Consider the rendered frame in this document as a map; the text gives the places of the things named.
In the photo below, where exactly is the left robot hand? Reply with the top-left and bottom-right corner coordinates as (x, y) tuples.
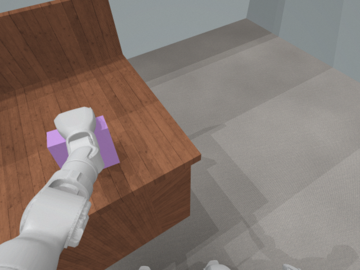
(54, 107), (96, 139)

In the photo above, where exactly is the robot left forearm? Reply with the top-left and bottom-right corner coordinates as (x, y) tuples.
(20, 129), (105, 233)

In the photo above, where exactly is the sponge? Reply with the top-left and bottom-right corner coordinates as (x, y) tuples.
(47, 115), (120, 169)

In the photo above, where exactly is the table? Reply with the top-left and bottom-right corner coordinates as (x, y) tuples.
(0, 0), (201, 270)

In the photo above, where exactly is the robot left upper arm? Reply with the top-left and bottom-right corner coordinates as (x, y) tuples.
(0, 187), (91, 270)

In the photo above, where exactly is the robot right shin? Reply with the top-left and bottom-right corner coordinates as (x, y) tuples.
(205, 260), (219, 268)

